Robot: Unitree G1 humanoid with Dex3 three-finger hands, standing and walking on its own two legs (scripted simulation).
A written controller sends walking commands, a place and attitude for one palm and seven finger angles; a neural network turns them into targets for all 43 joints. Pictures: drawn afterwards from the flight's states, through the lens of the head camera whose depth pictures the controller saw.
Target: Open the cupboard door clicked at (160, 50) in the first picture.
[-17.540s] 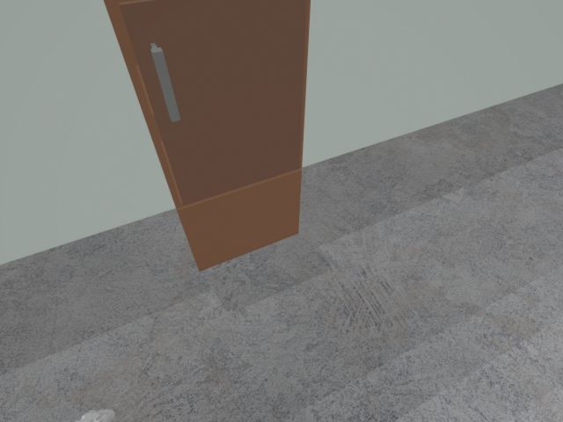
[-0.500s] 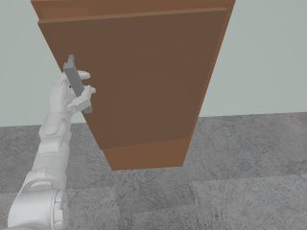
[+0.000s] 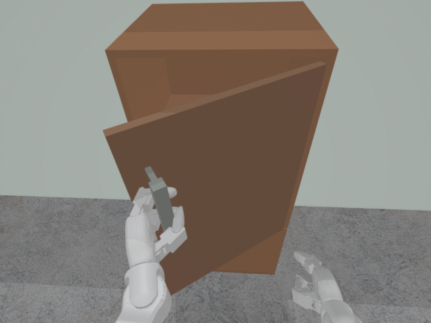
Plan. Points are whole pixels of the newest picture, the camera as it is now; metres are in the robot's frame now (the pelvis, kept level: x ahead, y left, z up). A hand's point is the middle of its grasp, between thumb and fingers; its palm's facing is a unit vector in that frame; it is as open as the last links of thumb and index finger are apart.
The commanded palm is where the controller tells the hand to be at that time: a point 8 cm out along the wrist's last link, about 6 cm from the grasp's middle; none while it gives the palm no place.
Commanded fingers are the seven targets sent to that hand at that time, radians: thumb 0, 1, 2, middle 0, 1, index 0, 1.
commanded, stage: pull the door open along its arc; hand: left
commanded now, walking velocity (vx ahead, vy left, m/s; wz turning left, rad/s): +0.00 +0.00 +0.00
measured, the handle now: (162, 208) +0.30 +0.12 +0.10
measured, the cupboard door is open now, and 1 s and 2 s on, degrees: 34 35 36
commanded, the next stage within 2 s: open thumb and fingers to let go in 0.12 s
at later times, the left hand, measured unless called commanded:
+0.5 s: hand (186, 234) +0.24 +0.07 +0.10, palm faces +0.38 -0.93 +0.00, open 7.6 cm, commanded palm +0.20 +0.11 +0.10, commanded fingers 0.00 -0.15 0.45 -0.32 -1.24 -0.32 -1.24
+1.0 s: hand (181, 231) +0.25 +0.07 +0.10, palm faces +0.29 -0.96 -0.01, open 14.6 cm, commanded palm +0.19 +0.11 +0.10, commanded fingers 0.00 -0.50 0.30 -0.15 -0.30 -0.15 -0.30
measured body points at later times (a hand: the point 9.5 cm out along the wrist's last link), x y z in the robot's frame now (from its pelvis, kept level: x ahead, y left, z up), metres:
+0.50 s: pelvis -0.01 -0.03 +0.00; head -0.03 -0.06 +0.45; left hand +0.22 +0.11 +0.10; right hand +0.16 -0.25 -0.11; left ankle +0.00 +0.13 -0.72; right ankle -0.03 -0.08 -0.72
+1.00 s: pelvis -0.02 +0.00 +0.00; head -0.03 -0.02 +0.45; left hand +0.23 +0.12 +0.10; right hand +0.19 -0.19 -0.08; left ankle +0.00 +0.14 -0.72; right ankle -0.03 -0.08 -0.72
